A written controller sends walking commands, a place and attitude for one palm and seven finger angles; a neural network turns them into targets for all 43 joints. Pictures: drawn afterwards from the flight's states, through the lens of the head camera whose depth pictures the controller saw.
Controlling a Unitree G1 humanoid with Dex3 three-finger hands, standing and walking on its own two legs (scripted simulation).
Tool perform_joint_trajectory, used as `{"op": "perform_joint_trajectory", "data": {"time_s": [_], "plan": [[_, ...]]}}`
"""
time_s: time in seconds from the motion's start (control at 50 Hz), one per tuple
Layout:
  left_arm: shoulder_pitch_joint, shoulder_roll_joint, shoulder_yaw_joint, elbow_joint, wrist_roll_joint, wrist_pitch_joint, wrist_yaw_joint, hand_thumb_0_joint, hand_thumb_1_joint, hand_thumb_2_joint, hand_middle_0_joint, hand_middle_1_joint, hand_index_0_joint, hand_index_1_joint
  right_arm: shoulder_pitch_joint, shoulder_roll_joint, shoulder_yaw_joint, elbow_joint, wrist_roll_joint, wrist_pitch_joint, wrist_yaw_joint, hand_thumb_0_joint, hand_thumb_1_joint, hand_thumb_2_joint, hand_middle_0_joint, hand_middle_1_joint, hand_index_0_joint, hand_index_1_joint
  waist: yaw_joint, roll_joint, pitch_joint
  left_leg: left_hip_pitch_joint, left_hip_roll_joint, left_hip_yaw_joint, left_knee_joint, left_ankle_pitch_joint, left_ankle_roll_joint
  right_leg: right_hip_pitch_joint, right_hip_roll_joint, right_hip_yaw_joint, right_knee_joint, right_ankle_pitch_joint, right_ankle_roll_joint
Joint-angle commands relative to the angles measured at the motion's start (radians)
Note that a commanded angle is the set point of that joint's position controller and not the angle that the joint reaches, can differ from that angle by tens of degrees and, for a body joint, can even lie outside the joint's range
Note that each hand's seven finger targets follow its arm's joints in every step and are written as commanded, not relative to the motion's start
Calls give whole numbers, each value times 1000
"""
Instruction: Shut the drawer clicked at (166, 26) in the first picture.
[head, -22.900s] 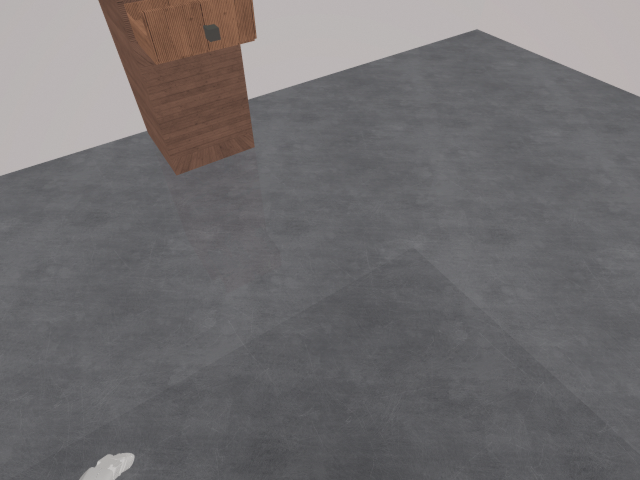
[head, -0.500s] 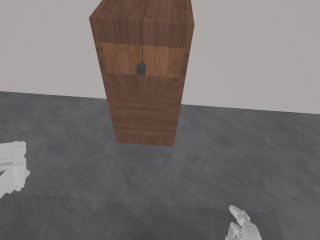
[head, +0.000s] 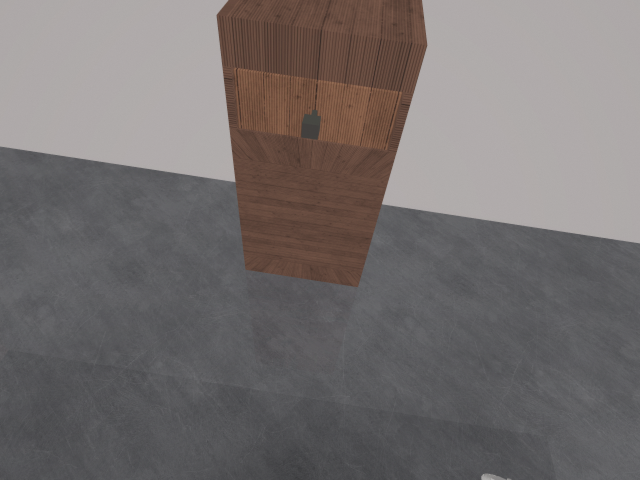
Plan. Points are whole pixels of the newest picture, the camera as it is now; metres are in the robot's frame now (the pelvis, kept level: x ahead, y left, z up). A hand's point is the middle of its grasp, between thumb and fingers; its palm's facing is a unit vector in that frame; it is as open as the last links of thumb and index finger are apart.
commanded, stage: let the arm hang, fingers relaxed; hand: left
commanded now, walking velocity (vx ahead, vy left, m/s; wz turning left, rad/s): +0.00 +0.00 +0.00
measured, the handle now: (312, 121) +0.86 +0.06 -0.05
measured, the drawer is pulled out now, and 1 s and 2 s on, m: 0.00 0.00 0.00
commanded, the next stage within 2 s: look to check the result in 0.78 s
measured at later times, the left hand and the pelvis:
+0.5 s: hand out of the picture -0.01 +0.22 -0.16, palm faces +0.00 -0.96 -0.27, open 7.1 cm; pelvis -0.01 +0.01 +0.01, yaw -1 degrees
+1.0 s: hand out of the picture +0.06 +0.21 -0.16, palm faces -0.01 -0.96 -0.26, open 7.4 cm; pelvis +0.02 +0.00 +0.01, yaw -1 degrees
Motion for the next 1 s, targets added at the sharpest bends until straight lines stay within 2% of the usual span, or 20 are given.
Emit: {"op": "perform_joint_trajectory", "data": {"time_s": [0.0,0.06,0.08,0.1,0.24,0.26,0.4,0.46,0.52,0.56,0.64,0.78,0.86,0.88,0.94,0.96,0.98], "plan": [[17,150,30,38,-22,-42,-15,0,900,900,-720,-863,-720,-863,-14,-119,-34,-18,5,-6,-12,0,-900,-900,200,300,200,300,7,254,-65,22,98,-129,-190,-91,21,34,-97,126,-181,-44,-37],[11,159,28,111,-23,-45,-20,0,900,900,-600,-733,-600,-733,21,-127,-40,28,7,-1,-15,0,-900,-900,200,300,200,300,3,207,-43,16,97,-137,-223,-190,18,15,-97,130,-215,-102,-44],[9,167,28,129,-22,-47,-20,0,900,900,-560,-690,-560,-690,35,-137,-45,37,8,0,-16,0,-900,-900,200,300,200,300,3,136,-35,30,101,-141,-218,-178,20,3,-95,126,-224,-109,-44],[5,159,26,151,-24,-47,-20,0,900,900,-520,-647,-520,-647,47,-138,-46,54,9,-1,-17,0,-900,-900,200,300,200,300,-2,109,-35,46,104,-142,-221,-174,22,-8,-99,127,-231,-116,-45],[23,153,24,247,-25,-51,-14,0,900,900,-240,-343,-240,-343,105,-127,-50,140,11,-4,-21,0,-900,-900,200,300,200,300,-2,24,-6,76,109,-132,-235,-149,29,-44,-106,123,-244,-136,-47],[25,150,23,255,-26,-51,-13,0,900,900,-200,-300,-200,-300,109,-129,-50,149,11,-4,-21,0,-900,-900,200,300,200,300,-3,26,2,77,109,-133,-238,-152,29,-52,-105,126,-243,-143,-47],[28,152,26,290,-26,-54,-7,0,900,900,-200,-300,-200,-300,120,-108,-47,196,11,-10,-22,0,-900,-900,200,300,200,300,3,41,13,74,110,-119,-247,-103,28,-33,-113,126,-238,-108,-46],[16,149,26,297,-27,-51,-6,0,900,900,-200,-300,-200,-300,119,-106,-46,209,10,-12,-23,0,-900,-900,200,300,200,300,5,67,34,55,115,-135,-272,-133,28,-31,-105,124,-228,-105,-43],[5,151,28,298,-26,-52,-6,0,900,900,-200,-300,-200,-300,117,-105,-47,213,9,-14,-23,0,-900,-900,200,300,200,300,7,56,38,44,109,-128,-269,-116,25,-16,-108,123,-229,-96,-42],[-1,151,30,296,-27,-54,-7,0,900,900,-200,-300,-200,-300,113,-108,-47,213,8,-17,-24,0,-900,-900,200,300,200,300,5,82,20,60,109,-130,-269,-103,24,-10,-109,128,-227,-85,-43],[-25,151,30,294,-27,-60,-6,0,900,900,-200,-300,-200,-300,101,-110,-46,214,10,-24,-25,0,-900,-900,200,300,200,300,4,96,-2,77,115,-125,-261,-28,22,20,-113,127,-226,-15,-41],[-51,160,31,293,-28,-67,-5,0,900,900,-200,-300,-200,-300,75,-128,-47,212,14,-28,-27,0,-900,-900,200,300,200,300,3,70,-29,129,119,-104,-233,100,17,43,-121,124,-238,67,-37],[-66,161,31,296,-29,-69,-5,0,900,900,-200,-300,-200,-300,61,-130,-47,214,13,-29,-28,0,-900,-900,200,300,200,300,-2,74,-50,153,122,-97,-229,135,14,62,-125,128,-244,103,-35],[-64,166,31,293,-29,-71,-4,0,900,900,-200,-300,-200,-300,53,-136,-48,210,15,-28,-27,0,-900,-900,200,300,200,300,0,49,-52,163,122,-95,-221,148,15,58,-125,128,-247,117,-35],[-78,169,30,294,-30,-71,-4,0,900,900,-200,-300,-200,-300,43,-141,-48,215,14,-27,-27,0,-900,-900,200,300,200,300,-4,67,-42,168,123,-93,-228,139,12,56,-126,131,-256,112,-34],[-80,171,30,296,-30,-70,-4,0,900,900,-200,-300,-200,-300,36,-143,-47,214,14,-26,-27,0,-900,-900,200,300,200,300,-3,54,-32,168,124,-93,-230,135,12,51,-125,128,-259,109,-33],[-73,175,31,295,-29,-72,-4,0,900,900,-200,-300,-200,-300,31,-150,-49,212,15,-25,-27,0,-900,-900,200,300,200,300,-3,59,-45,181,124,-90,-222,152,12,54,-126,133,-260,126,-33]]}}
